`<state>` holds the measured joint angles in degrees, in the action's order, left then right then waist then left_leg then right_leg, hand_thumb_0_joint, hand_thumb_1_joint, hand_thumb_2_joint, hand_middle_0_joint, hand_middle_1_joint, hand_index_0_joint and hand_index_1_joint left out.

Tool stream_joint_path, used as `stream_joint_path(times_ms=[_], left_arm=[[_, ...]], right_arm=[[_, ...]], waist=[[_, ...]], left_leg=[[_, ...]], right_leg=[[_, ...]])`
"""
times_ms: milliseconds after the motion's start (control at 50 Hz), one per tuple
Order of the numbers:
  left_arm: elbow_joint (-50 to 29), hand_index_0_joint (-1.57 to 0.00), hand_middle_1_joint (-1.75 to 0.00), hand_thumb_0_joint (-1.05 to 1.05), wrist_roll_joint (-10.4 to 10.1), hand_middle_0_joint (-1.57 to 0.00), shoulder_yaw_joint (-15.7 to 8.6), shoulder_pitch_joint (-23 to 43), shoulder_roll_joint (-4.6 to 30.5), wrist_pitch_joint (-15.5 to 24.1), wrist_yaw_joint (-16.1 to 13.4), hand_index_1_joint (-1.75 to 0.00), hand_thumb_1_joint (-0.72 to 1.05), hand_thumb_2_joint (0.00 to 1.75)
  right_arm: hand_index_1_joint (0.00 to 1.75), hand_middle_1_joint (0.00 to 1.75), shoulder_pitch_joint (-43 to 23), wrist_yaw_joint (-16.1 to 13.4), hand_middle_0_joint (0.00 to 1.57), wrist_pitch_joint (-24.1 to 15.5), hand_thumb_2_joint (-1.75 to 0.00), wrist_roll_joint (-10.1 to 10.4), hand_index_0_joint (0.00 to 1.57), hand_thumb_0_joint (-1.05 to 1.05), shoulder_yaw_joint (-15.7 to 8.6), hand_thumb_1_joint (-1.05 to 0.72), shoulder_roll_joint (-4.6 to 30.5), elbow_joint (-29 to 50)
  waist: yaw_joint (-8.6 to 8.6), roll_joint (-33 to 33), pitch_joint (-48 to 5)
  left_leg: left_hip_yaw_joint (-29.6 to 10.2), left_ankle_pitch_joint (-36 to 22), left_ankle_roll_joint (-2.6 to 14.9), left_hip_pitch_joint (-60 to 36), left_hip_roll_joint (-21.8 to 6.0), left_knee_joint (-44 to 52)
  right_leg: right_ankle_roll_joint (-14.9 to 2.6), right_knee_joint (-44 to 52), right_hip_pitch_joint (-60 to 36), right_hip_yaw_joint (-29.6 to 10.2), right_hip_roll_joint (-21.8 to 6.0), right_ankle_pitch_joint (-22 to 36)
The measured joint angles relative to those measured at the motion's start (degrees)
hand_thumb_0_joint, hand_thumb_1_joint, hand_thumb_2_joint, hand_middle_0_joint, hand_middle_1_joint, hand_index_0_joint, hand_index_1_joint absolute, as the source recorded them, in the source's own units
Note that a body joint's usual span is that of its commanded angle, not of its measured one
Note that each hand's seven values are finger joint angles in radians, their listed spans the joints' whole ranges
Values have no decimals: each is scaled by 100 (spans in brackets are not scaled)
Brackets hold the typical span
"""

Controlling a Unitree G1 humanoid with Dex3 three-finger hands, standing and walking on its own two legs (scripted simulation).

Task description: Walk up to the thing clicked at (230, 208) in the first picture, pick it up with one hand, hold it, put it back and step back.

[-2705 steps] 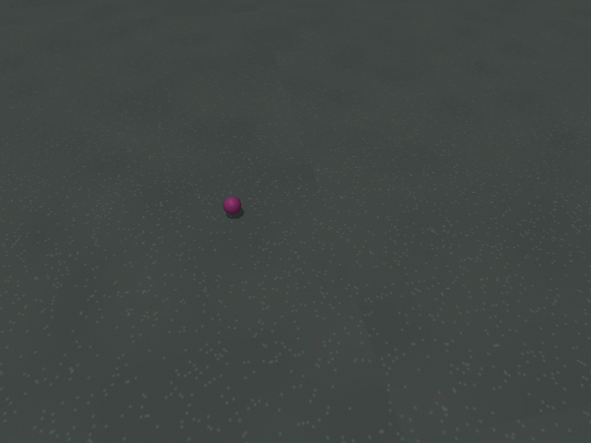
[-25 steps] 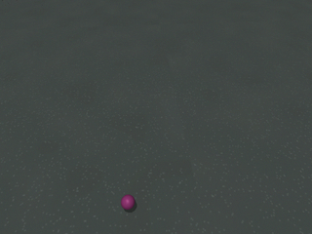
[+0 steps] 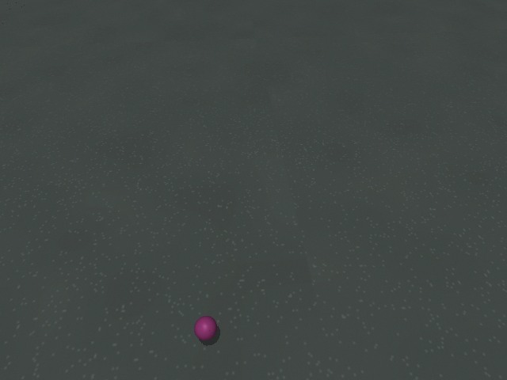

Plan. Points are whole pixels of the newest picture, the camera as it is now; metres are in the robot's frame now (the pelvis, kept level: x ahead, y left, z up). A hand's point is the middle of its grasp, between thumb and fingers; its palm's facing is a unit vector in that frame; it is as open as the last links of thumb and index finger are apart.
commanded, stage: step back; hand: left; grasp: from above
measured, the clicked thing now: (205, 327) +0.44 +0.20 -0.74
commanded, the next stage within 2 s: none
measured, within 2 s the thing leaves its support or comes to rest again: neither
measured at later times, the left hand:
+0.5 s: hand out of the picture +0.06 +0.31 -0.18, palm faces -0.06 -0.93 -0.35, open 7.4 cm
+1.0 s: hand out of the picture -0.06 +0.31 -0.16, palm faces +0.00 -0.92 -0.39, open 7.4 cm
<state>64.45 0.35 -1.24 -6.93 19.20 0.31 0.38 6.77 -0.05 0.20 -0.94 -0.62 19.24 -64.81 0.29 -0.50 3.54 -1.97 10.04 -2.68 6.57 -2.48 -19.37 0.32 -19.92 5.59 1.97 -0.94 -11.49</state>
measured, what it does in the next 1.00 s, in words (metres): walks backwards: right foot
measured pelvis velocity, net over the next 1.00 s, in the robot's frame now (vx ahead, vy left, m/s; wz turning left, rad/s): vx -0.20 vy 0.05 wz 0.02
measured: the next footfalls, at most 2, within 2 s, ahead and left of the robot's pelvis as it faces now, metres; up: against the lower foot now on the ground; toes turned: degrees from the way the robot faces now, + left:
right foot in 0.66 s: -0.10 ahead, -0.08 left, +0.00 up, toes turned -1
left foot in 1.02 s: -0.18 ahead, +0.16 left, +0.00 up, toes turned -2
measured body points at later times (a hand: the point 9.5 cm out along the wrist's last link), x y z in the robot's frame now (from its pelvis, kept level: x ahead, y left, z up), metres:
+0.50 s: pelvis -0.08 +0.05 -0.02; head +0.00 +0.07 +0.42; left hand +0.06 +0.36 -0.15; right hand +0.00 -0.26 -0.13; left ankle -0.04 +0.14 -0.75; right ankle -0.11 -0.09 -0.68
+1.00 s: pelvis -0.20 +0.05 -0.03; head -0.13 +0.05 +0.42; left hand -0.07 +0.36 -0.13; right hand -0.11 -0.28 -0.14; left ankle -0.22 +0.17 -0.74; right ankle -0.14 -0.08 -0.75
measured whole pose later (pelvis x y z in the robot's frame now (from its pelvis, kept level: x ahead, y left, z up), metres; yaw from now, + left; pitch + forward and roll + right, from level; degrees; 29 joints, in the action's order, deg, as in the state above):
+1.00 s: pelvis -0.20 +0.05 -0.03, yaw +1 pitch -2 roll +0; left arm 44.1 1.3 -3.4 -6.7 21.1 -2.2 -0.7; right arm 10.4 -1.1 2.4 -0.8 -2.9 23.3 -50.6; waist 0.0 -0.1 10.4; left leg -3.3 25.3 -0.5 15.7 2.3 -42.0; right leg -0.1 -37.2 20.6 1.5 -2.1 -14.5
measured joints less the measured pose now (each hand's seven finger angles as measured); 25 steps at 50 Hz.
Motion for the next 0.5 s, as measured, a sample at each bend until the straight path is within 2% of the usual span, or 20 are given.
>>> stream_joint_path(times_ms=[60,100,180,220,240,260,280,320,340,400,440,500], left_arm=[[-187,-21,-30,0,-71,-20,-128,107,24,-41,-14,-30,90,90],[-334,-21,-30,0,-72,-20,-190,194,60,-89,-27,-30,90,90],[-632,-21,-30,0,27,-20,-247,318,151,-214,-56,-30,90,90],[-779,-21,-30,0,54,-20,-245,387,221,-255,-70,-30,90,90],[-862,-21,-30,0,49,-20,-238,424,256,-278,-73,-30,90,90],[-943,-21,-30,0,23,-20,-239,489,298,-306,-78,-30,90,90],[-1014,-21,-30,0,-6,-20,-255,585,349,-338,-100,-30,90,90],[-1119,-20,-30,0,-19,-20,-277,701,400,-379,-174,-30,90,90],[-1147,-20,-30,0,-29,-20,-274,726,416,-392,-201,-30,90,90],[-1238,-20,-30,0,-69,-20,-249,669,412,-387,-214,-30,90,90],[-1283,-20,-30,0,-56,-20,-234,547,384,-375,-192,-30,90,90],[-1305,-20,-30,0,-31,-20,-232,348,341,-385,-159,-30,90,90]], right_arm=[[30,30,-126,28,20,72,-90,75,20,1,-50,-90,105,188],[30,30,-189,29,20,117,-90,100,20,1,-105,-90,189,343],[30,30,-142,48,20,229,-90,91,20,1,-227,-91,339,639],[30,30,-42,55,20,232,-90,87,20,1,-258,-91,381,753],[30,30,28,54,20,212,-90,70,20,1,-267,-91,404,801],[30,30,80,42,20,185,-90,25,20,0,-288,-91,402,824],[30,30,93,31,20,168,-90,-22,20,0,-299,-91,351,826],[30,30,121,42,20,155,-90,-54,20,1,-266,-91,253,864],[30,30,139,31,20,153,-90,-56,20,1,-246,-91,202,888],[30,30,172,-46,20,168,-90,-83,20,1,-207,-90,98,996],[30,30,155,-86,20,167,-90,-83,20,1,-205,-90,64,1105],[30,30,103,-113,20,136,-90,-72,21,1,-208,-90,29,1304]], waist=[[39,-58,210],[57,-73,379],[65,35,531],[97,103,547],[121,109,541],[127,148,560],[97,244,647],[107,309,783],[130,323,815],[125,348,832],[117,333,841],[122,302,853]], left_leg=[[-46,159,65,394,-7,-533],[-43,210,192,718,31,-1036],[-38,1246,431,1178,350,-2309],[42,1202,474,1120,408,-2271],[76,775,470,1004,383,-1949],[84,908,438,952,403,-1791],[126,983,450,983,452,-1829],[120,929,490,1044,442,-1842],[102,849,503,1045,426,-1765],[152,618,542,1021,388,-1488],[224,530,564,1003,361,-1392],[345,462,581,1030,325,-1383]], right_leg=[[-22,-325,282,30,17,-87],[-27,-554,465,38,-11,-143],[26,-1110,873,-56,-197,-324],[97,-1377,1077,-79,-281,-416],[144,-1539,1192,-69,-299,-479],[111,-1753,1341,-96,-324,-539],[5,-2059,1486,-331,-258,-900],[-127,-2903,1750,-853,172,-1773],[-165,-3345,1864,-1003,372,-1974],[-169,-4233,2064,-1105,660,-1940],[-87,-4394,2015,-1055,681,-1883],[27,-4122,1785,-979,610,-1865]])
